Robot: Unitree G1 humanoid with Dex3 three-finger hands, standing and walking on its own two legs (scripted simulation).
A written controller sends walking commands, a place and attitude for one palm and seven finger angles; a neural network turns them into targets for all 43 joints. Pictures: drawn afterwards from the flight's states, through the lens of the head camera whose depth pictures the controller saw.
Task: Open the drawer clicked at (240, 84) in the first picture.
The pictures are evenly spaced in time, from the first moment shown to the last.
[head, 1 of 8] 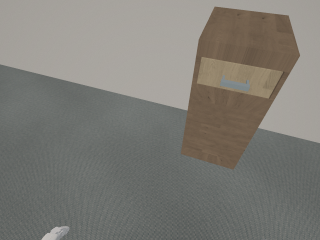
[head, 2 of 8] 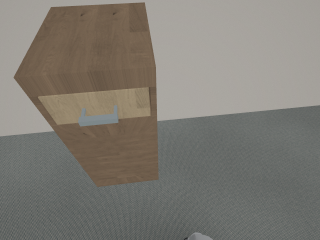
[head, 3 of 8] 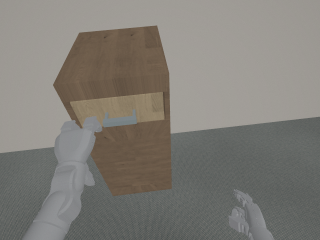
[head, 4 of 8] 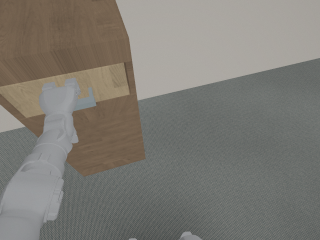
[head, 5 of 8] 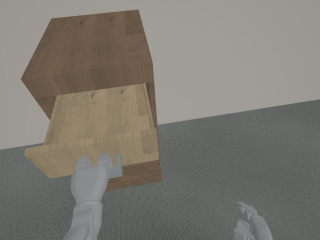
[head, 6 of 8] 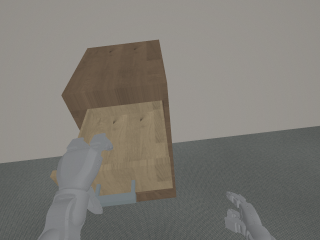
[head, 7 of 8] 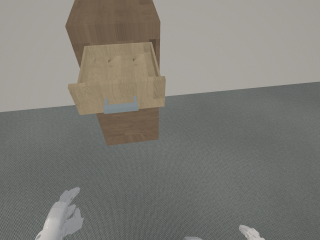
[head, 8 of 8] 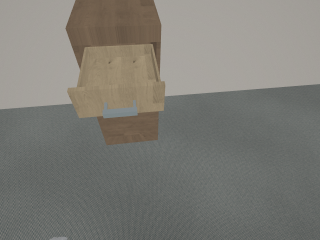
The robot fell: no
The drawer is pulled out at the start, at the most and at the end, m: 0.00 0.30 0.29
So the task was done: yes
